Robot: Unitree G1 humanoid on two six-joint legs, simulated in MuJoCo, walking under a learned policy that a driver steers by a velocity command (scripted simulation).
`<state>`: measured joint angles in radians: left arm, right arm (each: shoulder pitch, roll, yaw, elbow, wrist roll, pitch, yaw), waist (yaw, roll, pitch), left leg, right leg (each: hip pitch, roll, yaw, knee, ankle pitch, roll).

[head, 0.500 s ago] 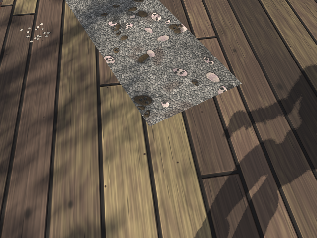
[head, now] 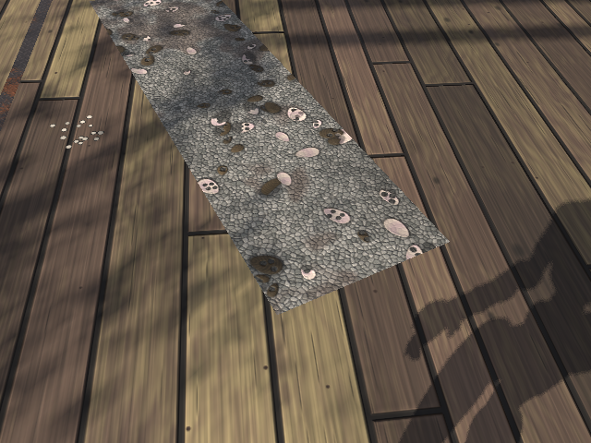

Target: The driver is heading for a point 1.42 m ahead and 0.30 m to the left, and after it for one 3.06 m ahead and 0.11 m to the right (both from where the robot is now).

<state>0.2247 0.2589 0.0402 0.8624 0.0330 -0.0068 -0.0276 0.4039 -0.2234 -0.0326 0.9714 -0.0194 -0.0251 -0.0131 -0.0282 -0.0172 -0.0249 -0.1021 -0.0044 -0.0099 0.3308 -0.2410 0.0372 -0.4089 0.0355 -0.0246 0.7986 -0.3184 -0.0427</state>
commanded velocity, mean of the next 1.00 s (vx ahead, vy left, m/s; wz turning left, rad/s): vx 0.46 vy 0.00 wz -0.01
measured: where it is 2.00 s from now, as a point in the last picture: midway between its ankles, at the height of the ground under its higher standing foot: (292, 268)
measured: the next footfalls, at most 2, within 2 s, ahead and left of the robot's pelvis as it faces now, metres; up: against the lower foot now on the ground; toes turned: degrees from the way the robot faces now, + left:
right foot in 0.18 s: +0.15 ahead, -0.13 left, +0.00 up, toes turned -3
left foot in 0.68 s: +0.48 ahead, +0.05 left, +0.00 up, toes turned +4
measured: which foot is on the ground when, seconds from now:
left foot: down 0.00-0.20, up 0.22-0.66, down 0.68-1.00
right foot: up 0.00-0.16, down 0.18-0.68, up 0.70-1.00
